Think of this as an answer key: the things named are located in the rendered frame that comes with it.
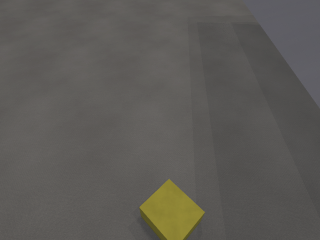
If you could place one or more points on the carton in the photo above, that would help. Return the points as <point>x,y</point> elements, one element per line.
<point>170,213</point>

